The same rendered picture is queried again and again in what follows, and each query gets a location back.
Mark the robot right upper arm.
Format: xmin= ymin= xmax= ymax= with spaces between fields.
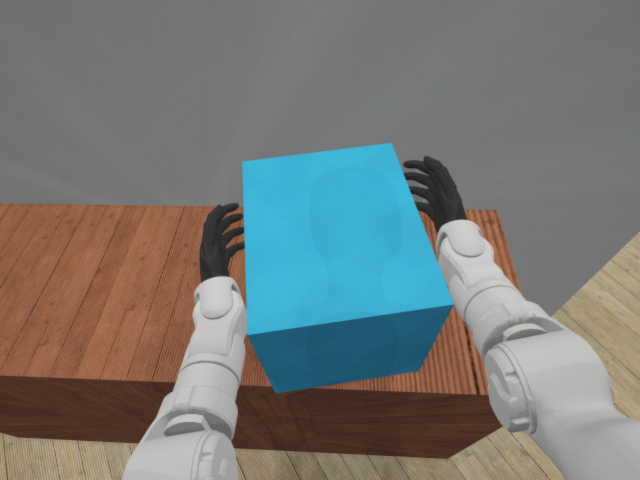
xmin=484 ymin=330 xmax=640 ymax=480

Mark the left robot hand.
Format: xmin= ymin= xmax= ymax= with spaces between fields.
xmin=200 ymin=203 xmax=245 ymax=283

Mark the robot left upper arm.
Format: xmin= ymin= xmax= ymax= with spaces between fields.
xmin=123 ymin=429 xmax=239 ymax=480

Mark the right robot hand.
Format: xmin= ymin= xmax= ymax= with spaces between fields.
xmin=403 ymin=156 xmax=467 ymax=233

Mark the pedestal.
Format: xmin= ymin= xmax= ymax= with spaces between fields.
xmin=0 ymin=204 xmax=522 ymax=459

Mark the carton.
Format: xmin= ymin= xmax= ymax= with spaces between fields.
xmin=242 ymin=143 xmax=454 ymax=393

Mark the right robot forearm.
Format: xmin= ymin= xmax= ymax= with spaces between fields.
xmin=436 ymin=220 xmax=614 ymax=405

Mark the left robot forearm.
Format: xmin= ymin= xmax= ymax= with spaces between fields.
xmin=122 ymin=276 xmax=247 ymax=480

